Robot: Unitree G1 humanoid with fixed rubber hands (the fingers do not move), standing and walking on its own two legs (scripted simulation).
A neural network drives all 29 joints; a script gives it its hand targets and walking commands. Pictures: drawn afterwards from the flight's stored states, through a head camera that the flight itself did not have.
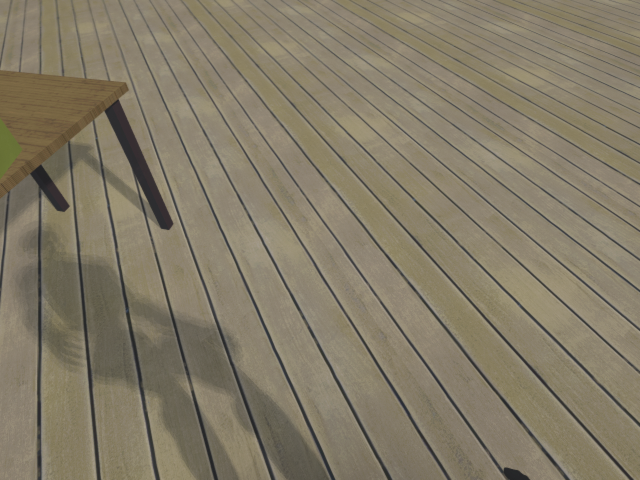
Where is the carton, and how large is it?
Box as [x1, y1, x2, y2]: [0, 118, 22, 178]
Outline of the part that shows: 0,118 0,178 22,149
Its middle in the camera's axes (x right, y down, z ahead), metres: -0.93 -0.18 +0.89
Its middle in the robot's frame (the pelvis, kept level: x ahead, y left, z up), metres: +0.81 +0.93 -0.04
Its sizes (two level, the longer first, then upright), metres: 0.276 0.254 0.145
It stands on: a table, 0.65 m high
